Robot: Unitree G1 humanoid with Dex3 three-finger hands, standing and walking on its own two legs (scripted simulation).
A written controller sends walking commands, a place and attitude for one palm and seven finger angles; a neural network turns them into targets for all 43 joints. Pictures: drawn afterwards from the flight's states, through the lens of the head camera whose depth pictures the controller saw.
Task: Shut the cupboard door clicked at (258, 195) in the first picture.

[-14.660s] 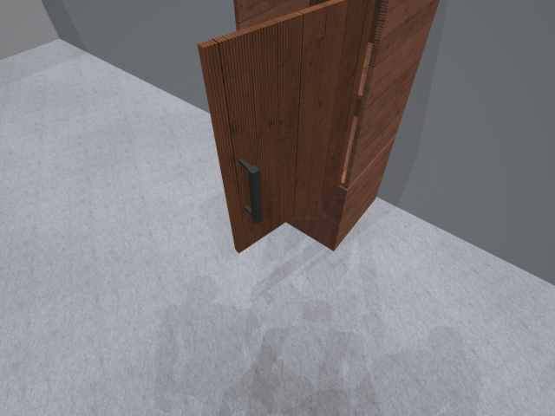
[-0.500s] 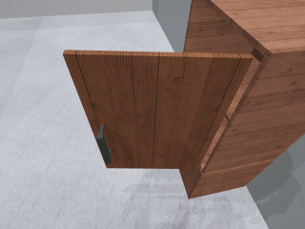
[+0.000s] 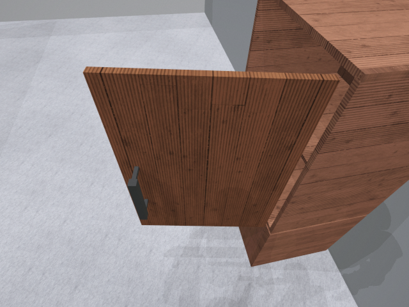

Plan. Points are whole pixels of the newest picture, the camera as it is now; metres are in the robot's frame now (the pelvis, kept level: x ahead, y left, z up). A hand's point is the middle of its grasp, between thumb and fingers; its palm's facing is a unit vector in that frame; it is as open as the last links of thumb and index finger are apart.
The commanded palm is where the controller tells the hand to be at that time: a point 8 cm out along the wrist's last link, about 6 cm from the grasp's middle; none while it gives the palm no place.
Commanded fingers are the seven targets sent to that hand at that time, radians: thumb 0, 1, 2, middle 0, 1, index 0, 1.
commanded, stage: look again from close up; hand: left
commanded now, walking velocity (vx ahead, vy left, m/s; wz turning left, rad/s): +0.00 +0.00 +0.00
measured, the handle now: (140, 194) +0.39 +0.20 -0.10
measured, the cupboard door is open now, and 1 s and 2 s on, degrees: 78 78 78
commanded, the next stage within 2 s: shuffle to correct the standing spot in 0.18 s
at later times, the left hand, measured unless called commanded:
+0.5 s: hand out of the picture -0.01 +0.17 -0.18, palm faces +0.01 -0.98 -0.19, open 7.4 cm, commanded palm none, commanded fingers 0.00 0.90 0.90 -0.20 -0.30 -0.20 -0.30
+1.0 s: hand out of the picture -0.04 +0.15 -0.17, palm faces +0.02 -0.98 -0.17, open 7.4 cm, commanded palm none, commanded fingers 0.00 0.90 0.90 -0.20 -0.30 -0.20 -0.30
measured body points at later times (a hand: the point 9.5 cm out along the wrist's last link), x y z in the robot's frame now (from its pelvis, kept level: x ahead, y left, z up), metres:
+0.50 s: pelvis -0.01 -0.01 +0.00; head +0.01 +0.00 +0.45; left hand -0.01 +0.22 -0.16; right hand +0.02 -0.24 -0.16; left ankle +0.02 +0.09 -0.74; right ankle -0.06 -0.12 -0.74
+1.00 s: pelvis -0.02 -0.02 +0.00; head -0.01 -0.02 +0.45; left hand -0.04 +0.20 -0.16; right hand -0.01 -0.25 -0.16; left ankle +0.01 +0.09 -0.74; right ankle -0.06 -0.12 -0.74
